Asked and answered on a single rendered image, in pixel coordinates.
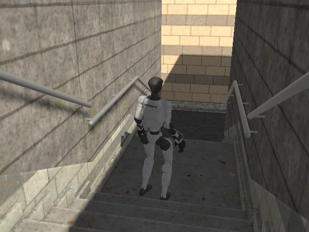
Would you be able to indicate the robot left forearm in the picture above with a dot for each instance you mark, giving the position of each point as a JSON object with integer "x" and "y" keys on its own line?
{"x": 139, "y": 124}

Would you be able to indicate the right robot foot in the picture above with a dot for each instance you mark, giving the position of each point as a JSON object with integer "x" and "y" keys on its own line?
{"x": 167, "y": 196}

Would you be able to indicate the left robot upper arm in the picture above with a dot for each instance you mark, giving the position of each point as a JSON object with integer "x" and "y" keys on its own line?
{"x": 139, "y": 108}

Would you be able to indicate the robot right forearm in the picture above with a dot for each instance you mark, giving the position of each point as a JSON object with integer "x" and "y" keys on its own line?
{"x": 173, "y": 133}

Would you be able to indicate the robot left hand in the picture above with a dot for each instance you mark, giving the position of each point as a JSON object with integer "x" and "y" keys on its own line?
{"x": 140, "y": 132}

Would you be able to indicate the robot right hand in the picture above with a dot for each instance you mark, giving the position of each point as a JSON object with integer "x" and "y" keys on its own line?
{"x": 181, "y": 145}

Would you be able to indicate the robot torso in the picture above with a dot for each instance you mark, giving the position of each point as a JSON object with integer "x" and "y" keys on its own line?
{"x": 153, "y": 113}

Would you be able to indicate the right robot upper arm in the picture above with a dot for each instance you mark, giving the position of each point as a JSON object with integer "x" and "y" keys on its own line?
{"x": 167, "y": 105}

